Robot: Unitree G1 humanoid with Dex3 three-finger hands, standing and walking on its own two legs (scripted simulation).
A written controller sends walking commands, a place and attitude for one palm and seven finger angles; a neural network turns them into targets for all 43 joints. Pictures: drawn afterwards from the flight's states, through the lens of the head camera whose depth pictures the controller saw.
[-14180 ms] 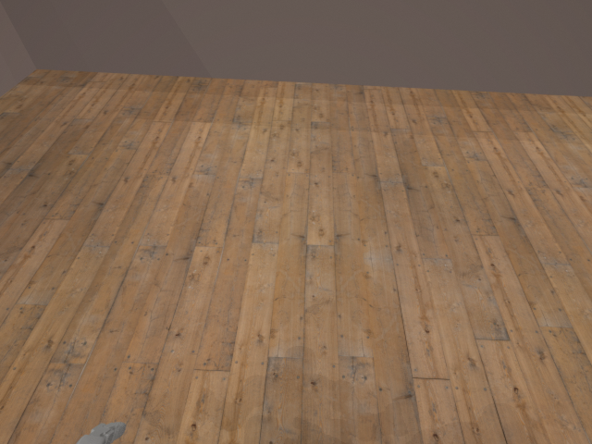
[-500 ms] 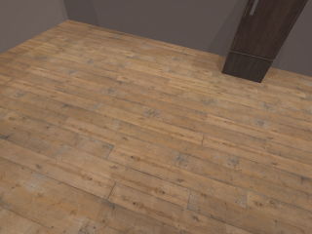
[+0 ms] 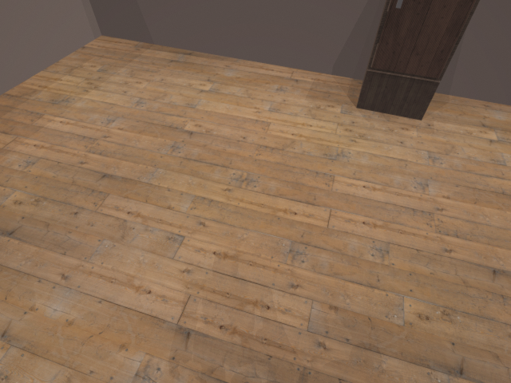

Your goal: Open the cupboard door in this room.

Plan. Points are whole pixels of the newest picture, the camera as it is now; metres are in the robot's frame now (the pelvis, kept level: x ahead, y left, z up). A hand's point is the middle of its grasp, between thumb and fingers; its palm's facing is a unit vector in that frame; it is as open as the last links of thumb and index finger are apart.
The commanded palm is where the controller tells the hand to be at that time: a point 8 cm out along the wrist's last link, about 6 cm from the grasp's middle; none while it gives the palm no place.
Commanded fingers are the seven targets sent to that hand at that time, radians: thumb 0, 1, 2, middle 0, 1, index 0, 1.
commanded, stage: turn or walk to find it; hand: left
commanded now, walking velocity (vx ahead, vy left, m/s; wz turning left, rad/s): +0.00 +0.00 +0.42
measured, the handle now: out of the picture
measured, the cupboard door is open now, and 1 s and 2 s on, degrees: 0 0 0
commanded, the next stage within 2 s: stand and wait in 0.34 s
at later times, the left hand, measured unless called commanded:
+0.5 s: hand out of the picture +0.05 +0.21 -0.16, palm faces +0.19 -0.95 -0.25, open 7.3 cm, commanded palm none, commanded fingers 0.00 0.90 0.90 -0.20 -0.30 -0.20 -0.30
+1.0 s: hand out of the picture -0.11 +0.16 -0.18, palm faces +0.43 -0.87 -0.24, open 7.3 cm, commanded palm none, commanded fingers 0.00 0.90 0.90 -0.20 -0.30 -0.20 -0.30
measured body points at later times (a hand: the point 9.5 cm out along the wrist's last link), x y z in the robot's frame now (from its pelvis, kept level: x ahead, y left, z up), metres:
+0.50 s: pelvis -0.02 -0.01 +0.00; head +0.02 -0.01 +0.45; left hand +0.04 +0.26 -0.14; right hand +0.05 -0.24 -0.16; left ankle +0.00 +0.13 -0.74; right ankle -0.03 -0.13 -0.71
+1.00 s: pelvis -0.02 -0.02 -0.01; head +0.03 +0.01 +0.44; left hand -0.13 +0.21 -0.16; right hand +0.16 -0.22 -0.16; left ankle -0.09 +0.09 -0.73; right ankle -0.02 -0.13 -0.74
